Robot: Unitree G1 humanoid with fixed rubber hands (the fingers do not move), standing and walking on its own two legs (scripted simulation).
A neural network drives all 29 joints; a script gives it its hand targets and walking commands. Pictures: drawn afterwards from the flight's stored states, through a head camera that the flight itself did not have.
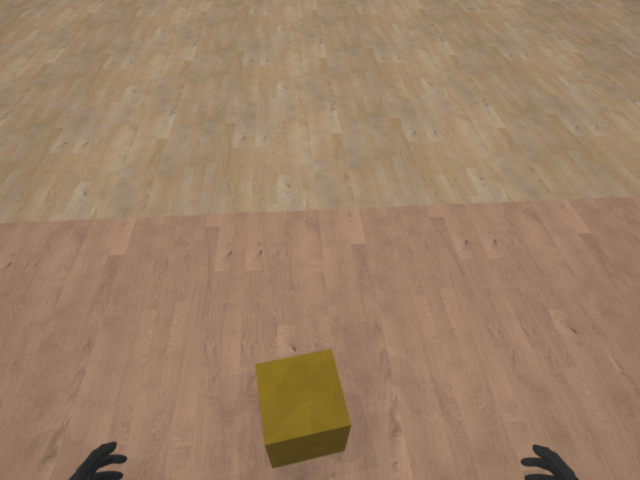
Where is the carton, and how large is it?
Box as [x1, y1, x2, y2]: [255, 349, 350, 467]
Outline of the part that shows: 331,349 255,364 264,444 272,467 344,450 350,427 350,422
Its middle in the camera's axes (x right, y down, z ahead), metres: -0.04 +0.48 +1.08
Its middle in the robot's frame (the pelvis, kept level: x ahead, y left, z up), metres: +0.41 +0.05 -0.65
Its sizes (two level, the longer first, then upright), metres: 0.210 0.200 0.250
